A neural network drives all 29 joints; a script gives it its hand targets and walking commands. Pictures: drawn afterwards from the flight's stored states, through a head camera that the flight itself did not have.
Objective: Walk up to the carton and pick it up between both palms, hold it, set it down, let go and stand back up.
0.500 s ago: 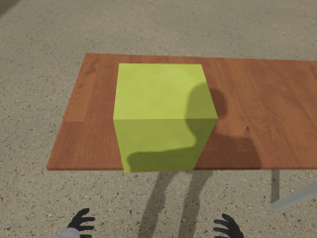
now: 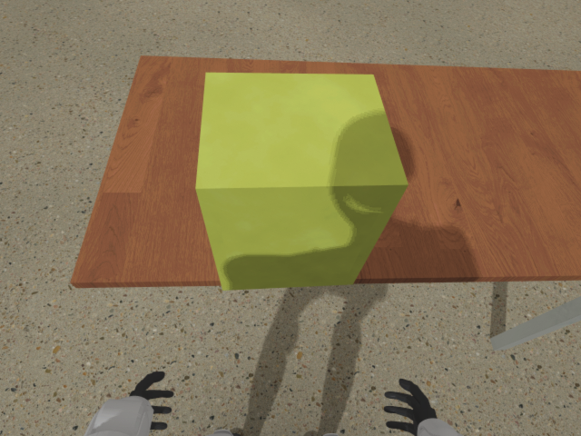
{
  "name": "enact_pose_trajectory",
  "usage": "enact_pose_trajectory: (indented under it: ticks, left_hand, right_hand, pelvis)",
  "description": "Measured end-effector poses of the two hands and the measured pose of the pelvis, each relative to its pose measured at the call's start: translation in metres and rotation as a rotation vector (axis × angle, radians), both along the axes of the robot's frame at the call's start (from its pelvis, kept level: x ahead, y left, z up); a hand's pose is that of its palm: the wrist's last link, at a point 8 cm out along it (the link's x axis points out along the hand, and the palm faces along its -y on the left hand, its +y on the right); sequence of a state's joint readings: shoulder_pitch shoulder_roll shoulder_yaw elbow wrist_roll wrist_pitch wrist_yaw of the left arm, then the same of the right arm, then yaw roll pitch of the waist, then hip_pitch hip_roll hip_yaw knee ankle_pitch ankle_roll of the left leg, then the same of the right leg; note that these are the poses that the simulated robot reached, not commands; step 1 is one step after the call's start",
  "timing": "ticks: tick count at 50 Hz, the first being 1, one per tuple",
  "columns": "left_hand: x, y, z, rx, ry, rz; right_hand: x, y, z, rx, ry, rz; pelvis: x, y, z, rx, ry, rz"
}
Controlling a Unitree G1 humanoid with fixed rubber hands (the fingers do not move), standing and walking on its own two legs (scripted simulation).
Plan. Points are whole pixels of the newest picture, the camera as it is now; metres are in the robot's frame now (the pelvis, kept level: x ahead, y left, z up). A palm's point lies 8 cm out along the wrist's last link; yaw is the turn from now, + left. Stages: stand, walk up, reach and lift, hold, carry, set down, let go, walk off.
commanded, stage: set down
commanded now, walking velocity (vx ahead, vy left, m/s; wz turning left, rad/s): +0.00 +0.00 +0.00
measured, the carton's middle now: (290, 193) +0.42 +0.01 +0.08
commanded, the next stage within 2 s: let go in 0.02 s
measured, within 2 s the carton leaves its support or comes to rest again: neither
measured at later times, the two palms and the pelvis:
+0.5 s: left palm (116, 399) +0.19 +0.22 -0.06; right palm (476, 404) +0.19 -0.25 -0.06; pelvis +0.03 -0.01 +0.02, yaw -1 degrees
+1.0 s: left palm (110, 418) +0.17 +0.23 -0.07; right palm out of the picture +0.15 -0.23 -0.08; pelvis +0.02 +0.00 +0.01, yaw -2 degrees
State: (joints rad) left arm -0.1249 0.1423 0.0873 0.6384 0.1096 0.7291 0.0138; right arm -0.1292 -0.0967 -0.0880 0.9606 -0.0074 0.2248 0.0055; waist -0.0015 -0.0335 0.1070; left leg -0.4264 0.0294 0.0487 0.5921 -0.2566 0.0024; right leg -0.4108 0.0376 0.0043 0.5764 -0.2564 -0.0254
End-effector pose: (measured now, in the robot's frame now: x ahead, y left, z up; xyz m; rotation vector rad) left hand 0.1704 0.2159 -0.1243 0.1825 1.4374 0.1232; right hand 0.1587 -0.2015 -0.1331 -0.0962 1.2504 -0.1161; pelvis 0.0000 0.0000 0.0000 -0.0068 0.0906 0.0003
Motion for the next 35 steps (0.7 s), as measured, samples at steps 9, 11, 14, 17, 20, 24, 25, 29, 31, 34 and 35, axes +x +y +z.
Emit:
enact_pose_trajectory:
  ticks: [9, 11, 14, 17, 20, 24, 25, 29, 31, 34, 35]
  left_hand:
    - [0.006, -0.002, 0.01, -0.004, -0.081, -0.009]
    - [0.007, -0.003, 0.02, -0.008, -0.13, -0.017]
    - [0.011, -0.002, 0.037, -0.014, -0.208, -0.038]
    - [0.014, -0.001, 0.052, -0.015, -0.282, -0.062]
    - [0.017, 0.002, 0.06, -0.009, -0.347, -0.081]
    - [0.018, 0.006, 0.066, 0.0, -0.439, -0.097]
    - [0.017, 0.007, 0.066, 0.0, -0.463, -0.098]
    - [0.01, 0.007, 0.063, -0.006, -0.529, -0.1]
    - [0.004, 0.007, 0.061, -0.01, -0.543, -0.098]
    - [-0.004, 0.006, 0.056, -0.016, -0.548, -0.093]
    - [-0.006, 0.006, 0.055, -0.017, -0.547, -0.092]
  right_hand:
    - [0.003, -0.009, 0.009, -0.014, -0.048, -0.012]
    - [0.006, -0.015, 0.019, -0.024, -0.08, -0.014]
    - [0.012, -0.028, 0.036, -0.043, -0.14, -0.008]
    - [0.02, -0.041, 0.051, -0.059, -0.208, 0.006]
    - [0.027, -0.049, 0.063, -0.066, -0.279, 0.02]
    - [0.03, -0.05, 0.07, -0.064, -0.382, 0.042]
    - [0.03, -0.048, 0.07, -0.063, -0.407, 0.048]
    - [0.025, -0.037, 0.068, -0.053, -0.48, 0.07]
    - [0.02, -0.03, 0.065, -0.046, -0.496, 0.075]
    - [0.011, -0.021, 0.061, -0.037, -0.5, 0.075]
    - [0.008, -0.019, 0.059, -0.036, -0.497, 0.074]
  pelvis:
    - [0.008, -0.003, 0.004, 0.003, -0.021, -0.015]
    - [0.013, -0.005, 0.008, 0.003, -0.034, -0.019]
    - [0.02, -0.007, 0.013, 0.005, -0.05, -0.023]
    - [0.026, -0.009, 0.016, 0.006, -0.067, -0.025]
    - [0.029, -0.01, 0.017, 0.007, -0.082, -0.023]
    - [0.03, -0.011, 0.017, 0.008, -0.097, -0.018]
    - [0.029, -0.01, 0.016, 0.008, -0.099, -0.017]
    - [0.027, -0.009, 0.014, 0.008, -0.105, -0.015]
    - [0.025, -0.008, 0.013, 0.008, -0.109, -0.015]
    - [0.022, -0.006, 0.012, 0.008, -0.112, -0.017]
    - [0.021, -0.005, 0.012, 0.009, -0.112, -0.018]
